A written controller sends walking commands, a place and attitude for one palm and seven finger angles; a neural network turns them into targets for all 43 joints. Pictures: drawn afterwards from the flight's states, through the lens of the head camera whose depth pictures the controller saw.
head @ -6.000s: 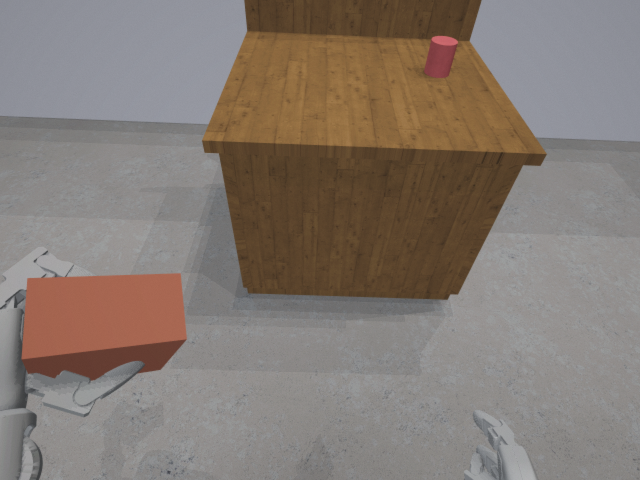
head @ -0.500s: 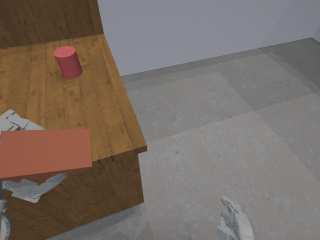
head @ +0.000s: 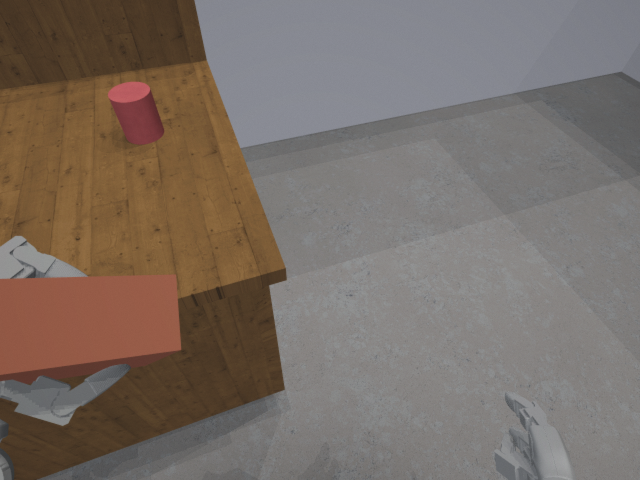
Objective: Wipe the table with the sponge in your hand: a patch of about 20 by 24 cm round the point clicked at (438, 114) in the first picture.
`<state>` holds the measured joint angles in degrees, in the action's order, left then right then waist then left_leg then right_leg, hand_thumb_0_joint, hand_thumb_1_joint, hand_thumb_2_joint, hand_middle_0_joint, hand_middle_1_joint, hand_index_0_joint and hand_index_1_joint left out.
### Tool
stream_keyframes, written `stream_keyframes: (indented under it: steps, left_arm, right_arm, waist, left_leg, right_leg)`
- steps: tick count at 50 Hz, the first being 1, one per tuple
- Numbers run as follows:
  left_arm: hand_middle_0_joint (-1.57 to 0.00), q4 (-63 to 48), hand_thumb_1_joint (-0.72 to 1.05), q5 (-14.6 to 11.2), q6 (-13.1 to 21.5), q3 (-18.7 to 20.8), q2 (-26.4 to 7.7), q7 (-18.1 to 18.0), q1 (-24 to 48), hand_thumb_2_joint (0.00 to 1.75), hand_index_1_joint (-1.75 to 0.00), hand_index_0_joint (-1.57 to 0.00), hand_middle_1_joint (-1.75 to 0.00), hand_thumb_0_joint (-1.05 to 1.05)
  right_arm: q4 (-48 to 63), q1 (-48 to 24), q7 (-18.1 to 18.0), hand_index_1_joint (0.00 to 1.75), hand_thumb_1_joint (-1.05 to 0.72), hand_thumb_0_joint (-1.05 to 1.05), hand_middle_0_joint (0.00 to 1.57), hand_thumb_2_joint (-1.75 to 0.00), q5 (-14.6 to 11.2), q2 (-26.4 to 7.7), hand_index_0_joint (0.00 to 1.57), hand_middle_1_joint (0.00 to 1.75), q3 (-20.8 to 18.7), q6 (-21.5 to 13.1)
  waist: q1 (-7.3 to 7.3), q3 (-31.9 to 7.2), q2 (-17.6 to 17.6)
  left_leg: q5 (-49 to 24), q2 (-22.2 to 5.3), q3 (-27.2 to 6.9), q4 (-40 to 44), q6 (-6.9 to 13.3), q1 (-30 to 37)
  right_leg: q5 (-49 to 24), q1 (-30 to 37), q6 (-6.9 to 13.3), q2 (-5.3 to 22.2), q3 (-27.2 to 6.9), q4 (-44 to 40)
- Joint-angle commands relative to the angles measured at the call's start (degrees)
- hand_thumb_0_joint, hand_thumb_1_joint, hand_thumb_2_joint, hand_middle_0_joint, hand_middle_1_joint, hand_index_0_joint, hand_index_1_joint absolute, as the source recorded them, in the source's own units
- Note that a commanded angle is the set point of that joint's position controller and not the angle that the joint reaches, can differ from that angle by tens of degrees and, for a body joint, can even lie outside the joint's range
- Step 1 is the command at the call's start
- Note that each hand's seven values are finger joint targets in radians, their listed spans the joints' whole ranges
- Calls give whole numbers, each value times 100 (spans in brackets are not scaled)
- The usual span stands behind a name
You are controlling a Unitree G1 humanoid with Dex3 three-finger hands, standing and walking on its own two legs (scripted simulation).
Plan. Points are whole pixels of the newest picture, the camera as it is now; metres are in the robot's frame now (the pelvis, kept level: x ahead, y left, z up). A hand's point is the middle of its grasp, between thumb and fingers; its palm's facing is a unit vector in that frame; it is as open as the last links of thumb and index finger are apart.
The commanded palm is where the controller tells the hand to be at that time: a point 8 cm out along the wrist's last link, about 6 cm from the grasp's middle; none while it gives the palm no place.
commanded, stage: come to a stop and stand still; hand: left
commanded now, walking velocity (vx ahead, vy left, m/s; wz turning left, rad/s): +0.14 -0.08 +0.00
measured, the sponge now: (112, 329) +0.22 +0.20 +0.16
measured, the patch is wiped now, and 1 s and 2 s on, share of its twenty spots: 0.00 0.00 0.00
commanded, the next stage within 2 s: look again from close up in 0.54 s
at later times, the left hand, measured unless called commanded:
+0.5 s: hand (60, 378) +0.17 +0.21 +0.17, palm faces +0.34 -0.83 -0.44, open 10.2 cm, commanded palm +0.12 +0.27 +0.18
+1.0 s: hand (3, 384) +0.17 +0.26 +0.16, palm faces +0.31 -0.85 -0.42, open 10.2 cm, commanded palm +0.11 +0.30 +0.18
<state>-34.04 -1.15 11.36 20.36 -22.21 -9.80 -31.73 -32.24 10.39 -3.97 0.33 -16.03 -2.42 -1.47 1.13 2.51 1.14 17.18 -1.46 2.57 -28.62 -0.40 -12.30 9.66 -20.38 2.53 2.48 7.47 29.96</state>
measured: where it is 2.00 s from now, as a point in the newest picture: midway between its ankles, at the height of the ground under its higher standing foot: outside the picture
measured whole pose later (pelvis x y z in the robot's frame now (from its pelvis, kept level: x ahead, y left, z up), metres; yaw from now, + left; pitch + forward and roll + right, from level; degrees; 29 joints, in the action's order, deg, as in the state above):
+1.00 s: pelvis -0.05 +0.03 +0.00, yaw -2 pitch -1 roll +0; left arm -25.6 -1.6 14.4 20.2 -23.3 -4.6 -25.3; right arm -31.4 12.3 -0.3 0.2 -8.4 3.0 -8.4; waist -0.8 2.7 2.5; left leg 12.8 0.3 6.8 -28.2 3.2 -14.5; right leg 14.1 -13.6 -0.8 2.2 0.4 29.0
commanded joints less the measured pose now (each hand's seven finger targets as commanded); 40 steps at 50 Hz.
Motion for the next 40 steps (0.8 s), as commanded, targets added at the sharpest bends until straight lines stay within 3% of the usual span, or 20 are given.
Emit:
stream_keyframes:
  steps: [1, 3, 5, 7, 12, 13, 15, 17, 20, 24, 26, 28, 30, 31, 32, 33, 34, 35, 37, 40]
  left_arm:
    - [-120, -1091, 10, -4, 426, 644, -826, -118, 458, 130, -160, -120, -160, 0]
    - [-120, -584, 10, 58, 361, 538, -773, -67, 861, 130, -160, -120, -160, 0]
    - [-120, -718, 10, 85, 371, 328, -749, -41, 1631, 130, -160, -120, -160, 0]
    - [-120, -311, 10, 89, 290, -2, -444, -9, 1530, 130, -160, -120, -160, 0]
    - [-120, -345, 10, 86, 190, 9, -565, -1, 1778, 130, -160, -120, -160, 0]
    - [-120, -445, 10, 86, 194, 111, -680, -17, 1739, 130, -160, -120, -160, 0]
    - [-120, -361, 10, 57, 155, 414, -945, -35, 1515, 130, -160, -120, -160, 0]
    - [-120, -414, 10, -103, 89, 625, -1065, -31, 1163, 130, -160, -120, -160, 0]
    - [-120, -547, 10, -142, 156, 873, -1046, -23, 539, 130, -160, -120, -160, 0]
    - [-120, -638, 10, -135, 252, 846, -917, -64, 357, 130, -160, -120, -160, 0]
    - [-120, -657, 10, -129, 258, 719, -836, -71, 447, 130, -160, -120, -160, 0]
    - [-120, -778, 10, -116, 288, 572, -773, -69, 584, 130, -160, -120, -160, 0]
    - [-120, -858, 10, -79, 322, 412, -751, -38, 707, 130, -160, -120, -160, 0]
    - [-120, -842, 10, -26, 344, 400, -785, -44, 797, 130, -160, -120, -160, 0]
    - [-120, -393, 10, 537, 793, 3754, -4827, 4, 5810, 130, -160, -120, -160, 0]
    - [-120, 1854, 10, 172, 491, 1024, -1458, 312, 3172, 130, -160, -120, -160, 0]
    - [-120, 712, 10, 118, 607, 1045, -1590, 312, 2885, 130, -160, -120, -160, 0]
    - [-120, 1293, 10, -21, 580, 392, -840, 370, 3034, 130, -160, -120, -160, 0]
    - [-120, 283, 10, -100, 638, 276, -691, 322, 2541, 130, -160, -120, -160, 0]
    - [-120, -311, 10, -117, 644, 241, -525, 375, 1024, 130, -160, -120, -160, 0]
  right_arm:
    - [817, -252, -29, 30, -90, 0, 20, -90, -72, -374, 20, 30, -61, -304]
    - [655, -372, -31, 30, -90, 0, 20, -90, -48, -255, 20, 30, 17, -388]
    - [620, -385, -31, 30, -90, 0, 20, -90, -80, -257, 20, 30, 7, -467]
    - [507, -283, 6, 30, -90, 0, 20, -90, -85, -325, 20, 30, 7, -561]
    - [438, -297, 62, 30, -90, 0, 20, -90, -40, -290, 20, 30, 86, -605]
    - [461, -279, 79, 30, -90, 0, 20, -90, -49, -241, 20, 30, 95, -593]
    - [488, -265, 106, 30, -90, 0, 20, -90, -18, -116, 20, 30, 119, -514]
    - [530, -419, 102, 30, -90, 0, 20, -90, -76, -89, 20, 30, 55, -460]
    - [613, -594, 113, 30, -90, 0, 20, -90, -62, 38, 20, 30, 182, -325]
    - [653, -423, 54, 30, -90, 0, 20, -90, -47, 27, 20, 30, 190, -260]
    - [641, -323, 2, 30, -90, 0, 20, -90, -48, -33, 20, 30, 130, -291]
    - [674, -269, -46, 30, -90, 0, 20, -90, -43, -252, 20, 30, -13, -326]
    - [681, -242, -43, 30, -90, 0, 20, -90, -80, -278, 20, 30, -19, -390]
    - [609, -245, -56, 30, -90, 0, 20, -90, 13, -220, 20, 30, 26, -428]
    - [96, 544, 93, 30, -90, 0, 20, -90, 290, -444, 20, 30, -395, -987]
    - [353, 142, 214, 30, -90, 0, 20, -90, -32, 104, 20, 30, 10, -901]
    - [725, 89, 236, 30, -90, 0, 20, -90, -151, -72, 20, 30, -56, -912]
    - [644, -101, 307, 30, -90, 0, 20, -90, -231, 66, 20, 30, 79, -1019]
    - [640, -80, 341, 30, -90, 0, 20, -90, -198, -232, 20, 30, -121, -1098]
    - [803, -363, 455, 30, -90, 0, 20, -90, -155, -272, 20, 30, -42, -1090]
  waist:
    - [-202, -751, -1276]
    - [-112, -206, -1581]
    - [-97, 37, -1412]
    - [-70, 44, -1462]
    - [-93, -267, -1176]
    - [-83, -446, -909]
    - [-16, -662, 158]
    - [-174, -588, 934]
    - [-201, -615, 294]
    - [-166, -845, 645]
    - [-88, -909, 321]
    - [-105, -968, -468]
    - [-143, -986, -1371]
    - [-91, -738, -1608]
    - [-536, -83, -294]
    - [-174, -401, 30]
    - [-353, -224, 647]
    - [-147, -631, 339]
    - [-159, -830, -54]
    - [-307, -987, -1170]
  left_leg:
    - [-927, -1629, -1465, 1333, 675, 115]
    - [482, -1693, -1401, 1816, 818, -1156]
    - [1018, -1554, -1151, 1661, 786, -1118]
    - [817, -1401, -1010, 1496, 718, -776]
    - [352, -1169, -865, 855, 500, -639]
    - [34, -1011, -640, 461, 384, -661]
    - [189, -391, 14, -626, 64, -900]
    - [797, -21, 16, -1702, -49, -1221]
    - [830, -181, -157, -1813, -71, -1481]
    - [135, -66, 241, -547, -49, -916]
    - [-482, -8, 276, 291, -14, -66]
    - [-1403, -670, -364, 721, 244, 595]
    - [-2670, -1636, -1410, 816, 730, 1029]
    - [-2567, -1846, -1801, 1137, 925, 657]
    - [-1380, -1450, -59, -24, 846, -1475]
    - [-798, -93, -130, -925, 212, -629]
    - [-472, 82, 102, -1493, 82, -563]
    - [-2, 248, 106, -1253, 14, -563]
    - [-283, 117, 9, 44, 84, 298]
    - [-1144, -582, -735, 708, 362, 605]
  right_leg:
    - [1292, 146, -372, 33, -496, 637]
    - [1680, 301, -360, -48, -482, 1733]
    - [1418, 138, -382, -81, -439, 1720]
    - [1513, 100, -393, -186, -286, 1292]
    - [981, 1060, -331, -237, -207, -505]
    - [745, 1271, -231, -60, -447, -774]
    - [149, 1232, 231, 893, -1583, -1044]
    - [573, 1135, 679, 1499, -2459, -1486]
    - [-464, 1354, 835, 1559, -2024, -1298]
    - [-1103, 1647, 564, 1159, -1378, -947]
    - [-778, 1306, 292, 942, -1197, -631]
    - [-432, 822, -74, 433, -946, 66]
    - [1423, -59, -345, -26, -542, 864]
    - [1997, -175, -360, -51, -585, 1450]
    - [1100, 269, -60, 805, -1386, 409]
    - [101, 205, 282, 558, -1763, -677]
    - [-1936, 412, 213, 1000, -2667, -1188]
    - [-2463, 918, 580, 1334, -2557, -932]
    - [-471, 694, 320, 772, -1835, -757]
    - [299, 527, -66, 6, -934, -8]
